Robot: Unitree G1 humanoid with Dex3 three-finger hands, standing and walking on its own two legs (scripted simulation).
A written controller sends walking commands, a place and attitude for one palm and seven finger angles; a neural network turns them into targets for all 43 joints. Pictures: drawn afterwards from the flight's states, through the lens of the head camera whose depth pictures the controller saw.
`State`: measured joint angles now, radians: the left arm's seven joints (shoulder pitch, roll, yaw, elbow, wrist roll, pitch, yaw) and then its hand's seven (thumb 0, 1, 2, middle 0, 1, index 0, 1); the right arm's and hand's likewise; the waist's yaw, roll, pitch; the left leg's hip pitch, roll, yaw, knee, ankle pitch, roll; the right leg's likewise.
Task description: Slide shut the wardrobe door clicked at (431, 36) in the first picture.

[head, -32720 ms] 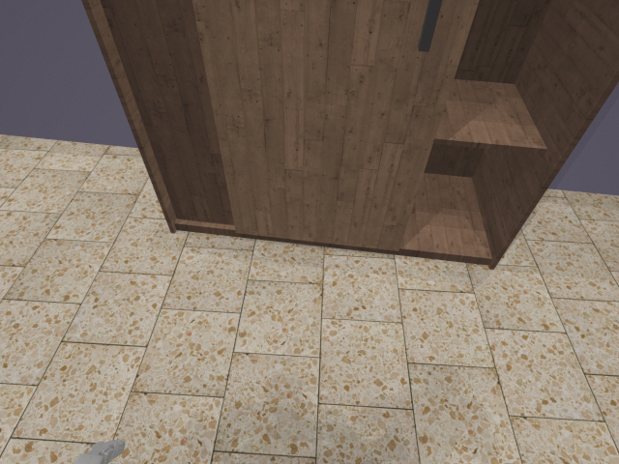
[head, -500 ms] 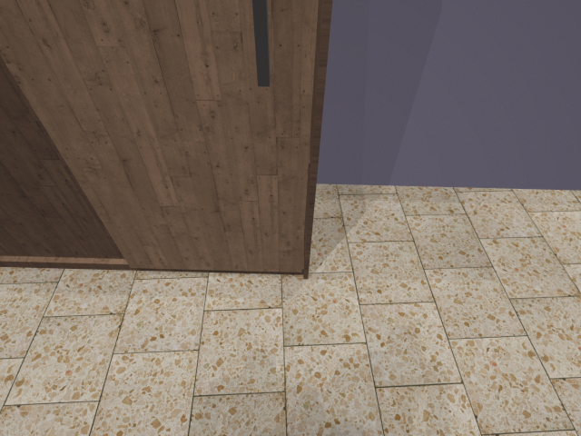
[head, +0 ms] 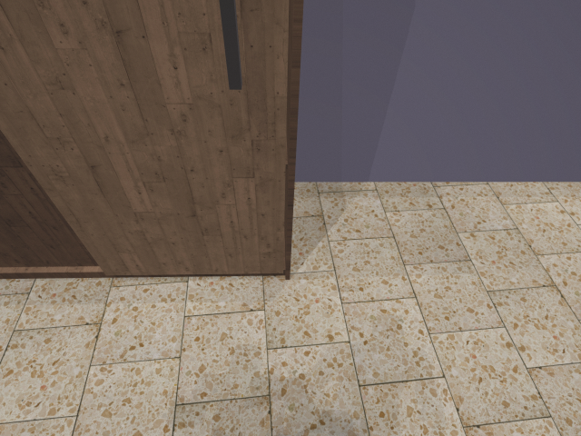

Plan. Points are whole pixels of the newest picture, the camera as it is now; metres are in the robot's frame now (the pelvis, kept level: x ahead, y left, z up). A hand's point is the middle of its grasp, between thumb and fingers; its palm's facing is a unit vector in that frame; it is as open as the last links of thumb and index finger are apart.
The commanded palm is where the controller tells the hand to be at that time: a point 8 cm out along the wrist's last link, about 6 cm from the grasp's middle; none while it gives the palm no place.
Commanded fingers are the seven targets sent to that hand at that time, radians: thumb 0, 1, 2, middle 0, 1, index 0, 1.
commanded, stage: look to check the result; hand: left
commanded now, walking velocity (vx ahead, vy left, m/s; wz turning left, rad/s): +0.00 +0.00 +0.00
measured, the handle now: (229, 7) +0.75 +0.14 +0.24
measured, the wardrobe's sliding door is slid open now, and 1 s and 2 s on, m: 0.01 0.01 0.01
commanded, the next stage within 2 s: stand and wait in 0.50 s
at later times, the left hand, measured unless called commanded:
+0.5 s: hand out of the picture +0.10 +0.24 -0.16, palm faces -0.03 -0.94 -0.33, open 7.4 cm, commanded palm none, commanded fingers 0.00 0.90 0.90 -0.20 -0.30 -0.20 -0.30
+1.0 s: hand out of the picture +0.12 +0.22 -0.16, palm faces -0.04 -0.94 -0.33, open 7.4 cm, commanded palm none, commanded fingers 0.00 0.90 0.90 -0.20 -0.30 -0.20 -0.30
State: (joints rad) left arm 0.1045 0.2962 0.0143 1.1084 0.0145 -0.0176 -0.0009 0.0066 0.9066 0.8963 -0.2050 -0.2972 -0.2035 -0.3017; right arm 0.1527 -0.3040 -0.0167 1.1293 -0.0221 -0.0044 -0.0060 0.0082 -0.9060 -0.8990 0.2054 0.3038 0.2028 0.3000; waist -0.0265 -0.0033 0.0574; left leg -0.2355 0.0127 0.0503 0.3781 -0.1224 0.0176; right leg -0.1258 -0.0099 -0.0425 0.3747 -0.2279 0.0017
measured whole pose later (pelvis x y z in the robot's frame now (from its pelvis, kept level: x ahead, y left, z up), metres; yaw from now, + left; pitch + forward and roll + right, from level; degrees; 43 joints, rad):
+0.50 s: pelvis +0.03 -0.01 +0.00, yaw +0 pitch -1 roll +0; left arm 0.11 0.33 0.01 1.14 0.01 -0.01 0.00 0.01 0.91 0.90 -0.20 -0.30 -0.20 -0.30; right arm 0.06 -0.32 0.00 1.12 -0.02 -0.01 -0.01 0.01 -0.90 -0.90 0.21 0.30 0.20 0.30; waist 0.00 0.00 0.06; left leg -0.17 0.01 0.06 0.33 -0.14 0.01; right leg -0.06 -0.01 -0.04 0.31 -0.24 0.00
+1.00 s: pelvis +0.04 -0.02 +0.00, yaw -1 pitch -1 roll +0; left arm 0.11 0.32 0.01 1.13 0.01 -0.02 0.01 0.01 0.91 0.90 -0.21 -0.30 -0.20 -0.30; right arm 0.09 -0.32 0.00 1.13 -0.02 0.00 -0.01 0.01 -0.90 -0.90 0.21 0.30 0.20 0.30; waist -0.01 0.00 0.05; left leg -0.14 0.03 0.06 0.32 -0.16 -0.01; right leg -0.02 0.01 -0.03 0.28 -0.24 -0.02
